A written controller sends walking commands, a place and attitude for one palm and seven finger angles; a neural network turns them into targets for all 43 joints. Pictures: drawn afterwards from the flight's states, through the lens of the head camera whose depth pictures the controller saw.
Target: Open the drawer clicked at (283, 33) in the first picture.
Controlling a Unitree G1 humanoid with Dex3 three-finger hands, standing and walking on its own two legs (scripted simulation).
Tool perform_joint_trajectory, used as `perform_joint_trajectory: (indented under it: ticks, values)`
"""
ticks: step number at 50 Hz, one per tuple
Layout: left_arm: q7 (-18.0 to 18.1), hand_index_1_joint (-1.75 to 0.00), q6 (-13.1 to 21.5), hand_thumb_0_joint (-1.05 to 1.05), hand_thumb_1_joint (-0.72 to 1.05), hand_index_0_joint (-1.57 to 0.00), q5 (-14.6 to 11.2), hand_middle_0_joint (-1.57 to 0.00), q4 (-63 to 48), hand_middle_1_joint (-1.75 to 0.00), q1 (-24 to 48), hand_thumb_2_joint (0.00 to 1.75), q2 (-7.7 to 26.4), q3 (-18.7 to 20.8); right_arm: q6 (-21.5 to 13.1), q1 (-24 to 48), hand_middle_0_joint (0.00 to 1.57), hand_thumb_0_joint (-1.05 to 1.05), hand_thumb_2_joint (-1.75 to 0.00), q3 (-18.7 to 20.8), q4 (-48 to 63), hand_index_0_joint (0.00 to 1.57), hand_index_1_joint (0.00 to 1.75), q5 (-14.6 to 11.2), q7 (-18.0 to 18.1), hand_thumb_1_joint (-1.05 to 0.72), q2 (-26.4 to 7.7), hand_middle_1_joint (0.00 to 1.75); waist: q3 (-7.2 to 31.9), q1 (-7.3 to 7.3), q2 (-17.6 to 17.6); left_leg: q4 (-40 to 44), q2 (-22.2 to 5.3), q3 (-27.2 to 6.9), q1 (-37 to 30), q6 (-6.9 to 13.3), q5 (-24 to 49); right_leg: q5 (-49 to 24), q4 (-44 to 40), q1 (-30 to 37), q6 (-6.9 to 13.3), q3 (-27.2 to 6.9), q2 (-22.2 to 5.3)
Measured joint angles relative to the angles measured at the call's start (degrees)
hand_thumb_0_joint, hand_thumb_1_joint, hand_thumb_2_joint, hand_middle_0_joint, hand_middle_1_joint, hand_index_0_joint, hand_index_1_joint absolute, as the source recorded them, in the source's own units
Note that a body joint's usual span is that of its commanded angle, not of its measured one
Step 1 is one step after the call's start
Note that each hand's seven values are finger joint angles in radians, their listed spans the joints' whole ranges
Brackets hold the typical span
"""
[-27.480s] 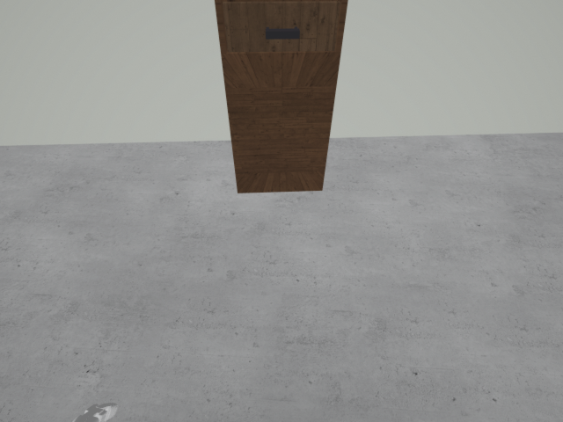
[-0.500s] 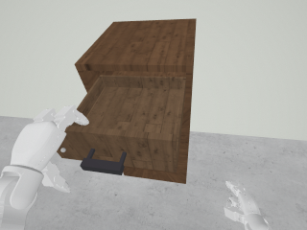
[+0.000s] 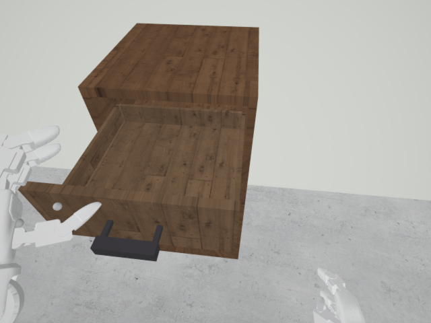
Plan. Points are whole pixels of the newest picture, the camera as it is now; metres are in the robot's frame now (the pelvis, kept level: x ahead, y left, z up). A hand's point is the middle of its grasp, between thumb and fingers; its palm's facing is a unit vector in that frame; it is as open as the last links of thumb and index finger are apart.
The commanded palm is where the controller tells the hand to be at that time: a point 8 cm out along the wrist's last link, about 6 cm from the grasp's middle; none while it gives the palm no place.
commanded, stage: draw the hand back to the body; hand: left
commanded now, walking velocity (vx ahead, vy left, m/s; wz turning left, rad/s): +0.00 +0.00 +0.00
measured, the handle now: (130, 237) +0.25 +0.20 +0.03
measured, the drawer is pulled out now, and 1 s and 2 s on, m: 0.30 0.30 0.30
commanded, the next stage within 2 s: step back with the hand held close in 0.46 s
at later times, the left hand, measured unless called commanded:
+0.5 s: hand (39, 221) +0.17 +0.23 +0.21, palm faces +0.47 -0.80 -0.39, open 7.6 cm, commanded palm +0.12 +0.27 +0.22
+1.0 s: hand (21, 255) +0.14 +0.24 +0.20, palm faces +0.38 -0.77 -0.52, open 7.4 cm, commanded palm +0.07 +0.29 +0.22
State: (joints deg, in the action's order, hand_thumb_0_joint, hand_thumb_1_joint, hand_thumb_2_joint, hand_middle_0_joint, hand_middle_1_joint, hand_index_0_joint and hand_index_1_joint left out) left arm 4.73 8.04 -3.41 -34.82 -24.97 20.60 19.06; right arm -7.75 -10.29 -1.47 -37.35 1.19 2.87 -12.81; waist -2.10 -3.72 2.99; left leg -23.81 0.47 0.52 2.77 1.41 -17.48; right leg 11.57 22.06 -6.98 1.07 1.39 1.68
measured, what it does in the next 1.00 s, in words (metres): shifts its weight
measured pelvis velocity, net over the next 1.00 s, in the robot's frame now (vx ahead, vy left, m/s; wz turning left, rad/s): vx -0.06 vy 0.01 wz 0.01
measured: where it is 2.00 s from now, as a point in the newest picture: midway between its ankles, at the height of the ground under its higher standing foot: outside the picture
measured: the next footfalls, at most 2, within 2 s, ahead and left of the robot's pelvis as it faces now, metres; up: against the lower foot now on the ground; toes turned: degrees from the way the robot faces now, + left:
left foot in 1.38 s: -0.09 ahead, +0.11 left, +0.00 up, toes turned +3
right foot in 1.62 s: -0.11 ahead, -0.13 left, +0.00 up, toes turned -3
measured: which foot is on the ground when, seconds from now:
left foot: down 0.00-1.00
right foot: down 0.00-1.00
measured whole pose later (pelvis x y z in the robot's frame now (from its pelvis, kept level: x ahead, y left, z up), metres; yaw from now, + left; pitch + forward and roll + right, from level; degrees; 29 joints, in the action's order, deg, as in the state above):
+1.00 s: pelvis -0.06 +0.01 -0.01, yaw +1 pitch +2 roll +0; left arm 8.2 12.0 -2.0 -40.7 -35.2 25.4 26.4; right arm -3.8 -12.4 1.7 -31.2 1.3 4.8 -13.0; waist 0.2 1.2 -0.6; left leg -33.0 2.4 0.8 18.4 2.4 -16.2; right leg 10.1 30.7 -22.1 0.4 1.4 -0.5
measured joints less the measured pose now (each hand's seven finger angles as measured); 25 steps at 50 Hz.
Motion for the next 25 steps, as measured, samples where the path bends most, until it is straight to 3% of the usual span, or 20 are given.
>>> perform_joint_trajectory:
  ticks: [10, 17, 25]
  values:
    - [0.2, -0.56, -0.78, 0.01, 0.49, -0.24, -0.53, -0.24, 0.88, -0.56, -1.1, 0.73, 0.21, 2.3, 0.71, 1.42, 0.2, 0.01, -0.9, 0.15, 0.85, 0.2, 0.3, -0.42, 0.49, -0.9, 0.4, 0.3, 0.53, -1.07, 0.57, -0.17, 0.01, -0.34, 0.32, -0.07, 0.07, -0.03, 0.02, -0.13, 0.08, 0.35, -0.05]
    - [0.57, -0.41, -1.55, 0.01, 0.72, -0.22, -0.43, -0.22, 1.15, -0.41, -0.56, 0.83, -0.75, 1.63, 0.5, 1.53, 0.2, 0.01, -0.9, -0.32, 0.86, 0.2, 0.3, -0.33, 0.52, -0.9, 0.7, 0.3, 0.67, -1.47, 0.49, -0.3, 0.06, -0.8, 0.37, -0.23, 0.36, -0.07, 0.26, -0.08, 0.26, 0.83, -0.14]
    - [0.78, -0.32, -1.69, 0.02, 0.85, -0.21, -0.41, -0.21, 1.15, -0.33, -0.3, 0.88, -0.44, 1.31, 0.38, 1.12, 0.2, 0.01, -0.9, -0.45, 0.71, 0.2, 0.3, -0.32, 0.63, -0.9, 0.79, 0.3, 0.59, -1.18, 0.67, -0.59, -0.1, -0.93, 0.3, -0.54, 0.54, -0.19, 0.65, -0.03, 0.6, 1.0, 0.0]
